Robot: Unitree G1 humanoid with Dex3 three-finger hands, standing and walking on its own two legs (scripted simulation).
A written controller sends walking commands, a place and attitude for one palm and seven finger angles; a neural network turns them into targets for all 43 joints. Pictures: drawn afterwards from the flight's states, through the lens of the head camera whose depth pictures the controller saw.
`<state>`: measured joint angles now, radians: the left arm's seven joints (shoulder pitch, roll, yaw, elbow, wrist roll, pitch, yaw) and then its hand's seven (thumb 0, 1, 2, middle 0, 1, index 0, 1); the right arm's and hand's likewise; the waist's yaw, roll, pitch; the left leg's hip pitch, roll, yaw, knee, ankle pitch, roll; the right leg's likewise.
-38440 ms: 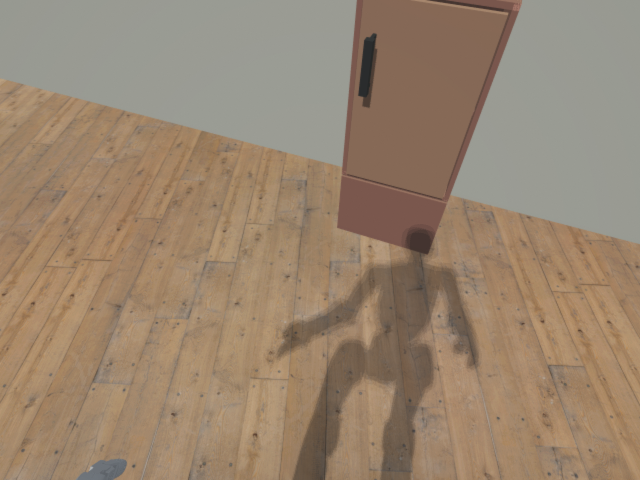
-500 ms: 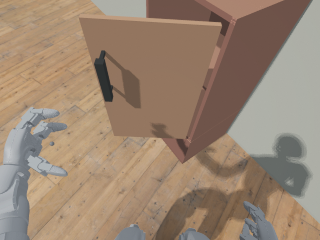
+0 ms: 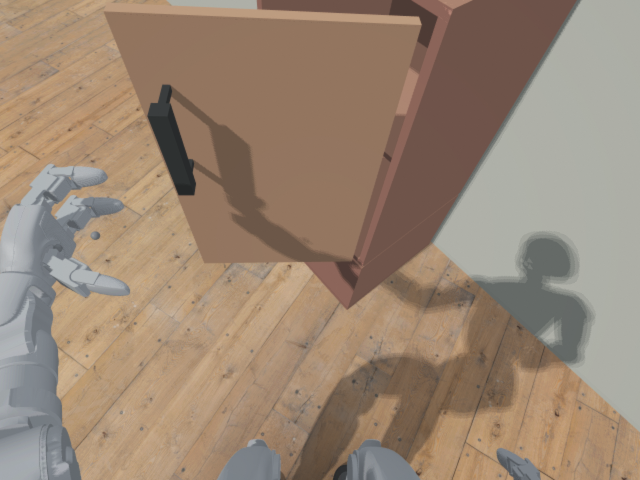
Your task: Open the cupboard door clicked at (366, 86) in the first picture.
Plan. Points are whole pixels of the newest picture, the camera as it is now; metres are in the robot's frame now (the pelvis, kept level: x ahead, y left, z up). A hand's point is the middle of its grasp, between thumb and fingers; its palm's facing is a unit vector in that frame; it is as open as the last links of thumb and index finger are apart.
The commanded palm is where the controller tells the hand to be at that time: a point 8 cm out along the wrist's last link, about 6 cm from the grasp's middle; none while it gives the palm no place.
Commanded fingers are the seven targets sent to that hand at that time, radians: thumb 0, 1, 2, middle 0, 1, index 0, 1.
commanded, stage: move the hooked fingers beside the handle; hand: left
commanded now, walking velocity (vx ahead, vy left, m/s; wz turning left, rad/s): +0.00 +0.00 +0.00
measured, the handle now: (177, 143) +0.55 +0.22 +0.04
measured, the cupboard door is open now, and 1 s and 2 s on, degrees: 53 53 53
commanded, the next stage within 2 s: slide the fingers in behind the handle in 1.70 s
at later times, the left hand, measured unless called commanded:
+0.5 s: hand (113, 197) +0.44 +0.27 +0.05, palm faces +0.06 -1.00 -0.01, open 14.0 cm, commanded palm +0.42 +0.32 +0.05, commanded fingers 0.00 -0.50 0.30 -0.30 -1.20 -0.30 -1.20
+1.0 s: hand (122, 159) +0.51 +0.28 +0.05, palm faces +0.06 -1.00 -0.01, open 14.0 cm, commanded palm +0.49 +0.32 +0.04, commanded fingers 0.00 -0.50 0.30 -0.30 -1.20 -0.30 -1.20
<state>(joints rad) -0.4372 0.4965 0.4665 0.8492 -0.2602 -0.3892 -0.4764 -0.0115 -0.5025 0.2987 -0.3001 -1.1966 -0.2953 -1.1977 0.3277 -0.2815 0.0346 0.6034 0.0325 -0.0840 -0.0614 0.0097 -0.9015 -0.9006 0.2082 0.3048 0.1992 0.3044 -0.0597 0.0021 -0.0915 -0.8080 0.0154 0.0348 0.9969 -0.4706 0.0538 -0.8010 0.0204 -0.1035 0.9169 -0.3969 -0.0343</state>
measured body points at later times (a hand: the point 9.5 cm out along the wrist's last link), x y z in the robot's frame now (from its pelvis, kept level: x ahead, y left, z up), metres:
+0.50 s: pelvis +0.00 +0.01 -0.01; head +0.11 +0.04 +0.43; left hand +0.43 +0.33 +0.06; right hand +0.05 -0.26 -0.11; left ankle +0.00 +0.08 -0.68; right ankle +0.03 -0.10 -0.68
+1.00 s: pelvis +0.00 +0.01 -0.02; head +0.16 +0.05 +0.40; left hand +0.50 +0.34 +0.05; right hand -0.01 -0.27 -0.11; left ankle +0.00 +0.08 -0.68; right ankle +0.03 -0.10 -0.68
